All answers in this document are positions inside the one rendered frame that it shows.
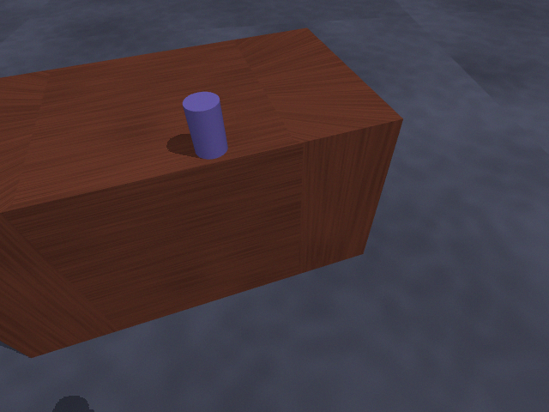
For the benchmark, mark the can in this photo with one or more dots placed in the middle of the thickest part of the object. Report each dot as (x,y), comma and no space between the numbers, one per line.
(204,117)

